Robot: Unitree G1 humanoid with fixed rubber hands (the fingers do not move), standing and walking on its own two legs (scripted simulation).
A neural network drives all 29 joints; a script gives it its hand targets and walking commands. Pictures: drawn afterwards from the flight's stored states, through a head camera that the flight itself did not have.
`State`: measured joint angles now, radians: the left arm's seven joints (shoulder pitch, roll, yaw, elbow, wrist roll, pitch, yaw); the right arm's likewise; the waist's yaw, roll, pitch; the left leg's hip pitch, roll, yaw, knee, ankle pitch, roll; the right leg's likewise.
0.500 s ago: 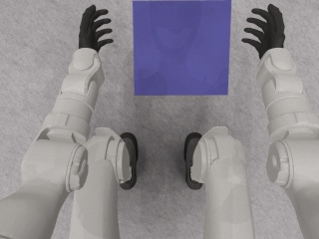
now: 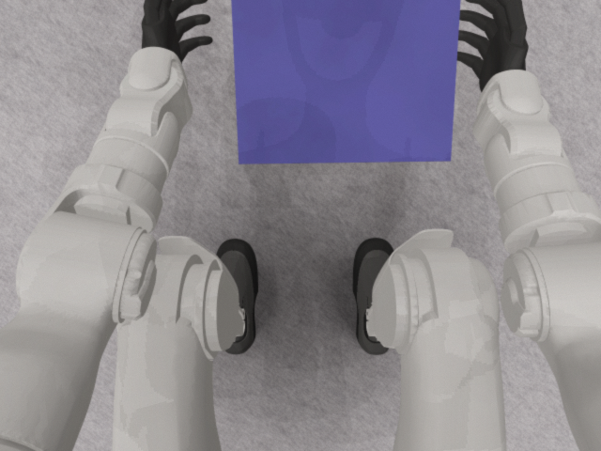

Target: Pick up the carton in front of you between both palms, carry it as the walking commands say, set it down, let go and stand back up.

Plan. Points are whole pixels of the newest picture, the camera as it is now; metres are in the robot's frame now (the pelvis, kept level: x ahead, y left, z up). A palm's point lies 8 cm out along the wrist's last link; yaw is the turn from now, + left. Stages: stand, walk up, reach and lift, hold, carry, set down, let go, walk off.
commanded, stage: reach and lift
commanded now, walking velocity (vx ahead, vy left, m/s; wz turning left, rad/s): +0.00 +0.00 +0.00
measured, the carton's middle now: (335, 81) +0.50 -0.05 -0.25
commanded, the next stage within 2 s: none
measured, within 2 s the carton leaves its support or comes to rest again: leaves its support in 0.56 s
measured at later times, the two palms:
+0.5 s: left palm (193, 47) +0.52 +0.10 -0.17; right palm (477, 52) +0.50 -0.20 -0.17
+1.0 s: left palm (127, 1) +0.49 +0.08 +0.02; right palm out of the picture +0.45 -0.22 +0.01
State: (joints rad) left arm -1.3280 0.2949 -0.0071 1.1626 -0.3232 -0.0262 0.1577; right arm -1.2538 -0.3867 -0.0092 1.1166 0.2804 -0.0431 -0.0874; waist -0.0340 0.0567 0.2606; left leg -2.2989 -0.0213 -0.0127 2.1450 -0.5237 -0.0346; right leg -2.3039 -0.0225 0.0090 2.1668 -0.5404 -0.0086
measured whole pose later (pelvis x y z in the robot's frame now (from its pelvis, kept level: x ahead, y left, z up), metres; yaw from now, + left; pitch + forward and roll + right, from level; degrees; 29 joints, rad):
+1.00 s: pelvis +0.00 +0.01 +0.08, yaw -5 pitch +39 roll +1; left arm -1.02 -0.03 0.46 0.81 0.14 0.25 0.13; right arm -1.02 -0.10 -0.38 0.84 -0.14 0.28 -0.04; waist -0.03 0.05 -0.13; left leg -2.06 -0.10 -0.04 1.90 -0.54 -0.05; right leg -2.08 0.06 0.05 1.89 -0.49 0.03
